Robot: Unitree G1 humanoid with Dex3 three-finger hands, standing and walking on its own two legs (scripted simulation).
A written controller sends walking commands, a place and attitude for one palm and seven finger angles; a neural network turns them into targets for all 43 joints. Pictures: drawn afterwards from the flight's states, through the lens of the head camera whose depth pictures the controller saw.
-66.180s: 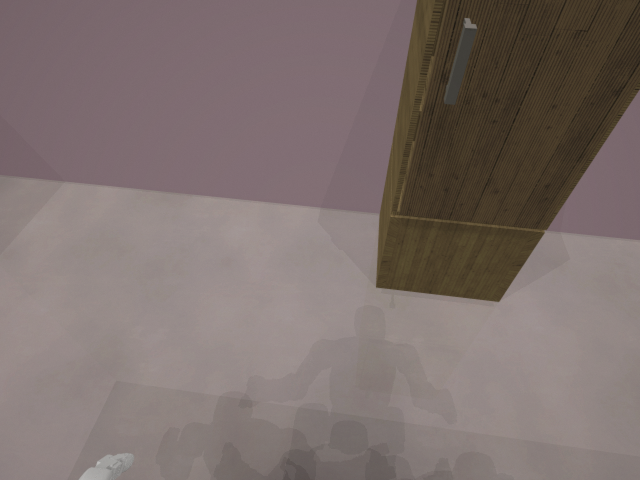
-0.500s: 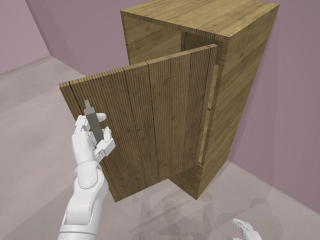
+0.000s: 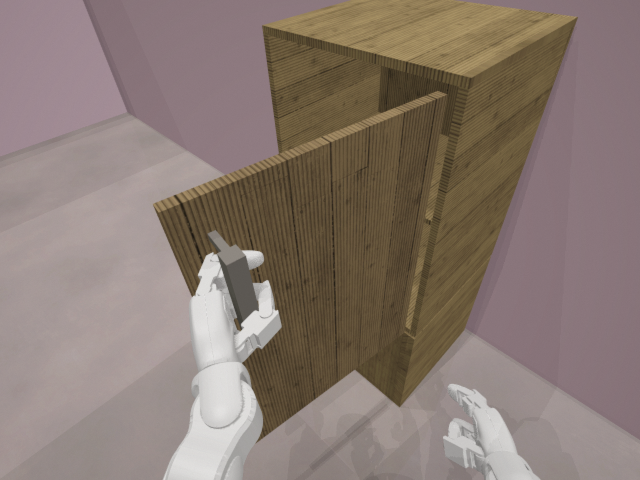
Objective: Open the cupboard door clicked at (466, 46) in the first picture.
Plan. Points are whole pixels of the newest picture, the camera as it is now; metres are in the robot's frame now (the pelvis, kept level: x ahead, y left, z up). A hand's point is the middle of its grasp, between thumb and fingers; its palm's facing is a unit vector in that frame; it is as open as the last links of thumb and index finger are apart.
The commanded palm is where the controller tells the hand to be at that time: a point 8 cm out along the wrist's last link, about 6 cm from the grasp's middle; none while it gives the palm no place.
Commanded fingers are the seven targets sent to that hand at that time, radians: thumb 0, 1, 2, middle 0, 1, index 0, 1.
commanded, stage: open thumb and fingers to let go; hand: left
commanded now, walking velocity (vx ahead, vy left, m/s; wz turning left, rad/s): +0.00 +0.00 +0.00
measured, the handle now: (236, 290) +0.29 +0.13 +0.13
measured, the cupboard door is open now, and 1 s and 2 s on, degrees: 82 81 82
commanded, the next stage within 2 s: slide the hand sideways off the handle in 0.70 s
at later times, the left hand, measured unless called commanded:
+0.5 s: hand (263, 309) +0.27 +0.09 +0.13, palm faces +0.33 -0.94 +0.02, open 13.5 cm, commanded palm +0.22 +0.14 +0.13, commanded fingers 0.00 -0.50 0.30 -0.22 -0.70 -0.22 -0.70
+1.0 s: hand (249, 333) +0.24 +0.10 +0.13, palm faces -0.10 -0.99 -0.05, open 15.8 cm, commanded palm +0.20 +0.14 +0.13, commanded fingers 0.00 -0.50 0.30 -0.15 -0.30 -0.15 -0.30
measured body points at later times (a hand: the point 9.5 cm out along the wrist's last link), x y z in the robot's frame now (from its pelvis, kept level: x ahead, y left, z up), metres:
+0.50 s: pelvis -0.01 +0.01 +0.00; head -0.04 -0.02 +0.45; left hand +0.24 +0.14 +0.13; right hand +0.18 -0.20 -0.09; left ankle +0.03 +0.14 -0.73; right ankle -0.05 -0.07 -0.73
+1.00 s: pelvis -0.01 +0.03 +0.00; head -0.04 +0.01 +0.45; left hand +0.24 +0.16 +0.13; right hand +0.19 -0.16 -0.08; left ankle +0.03 +0.14 -0.73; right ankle -0.05 -0.07 -0.73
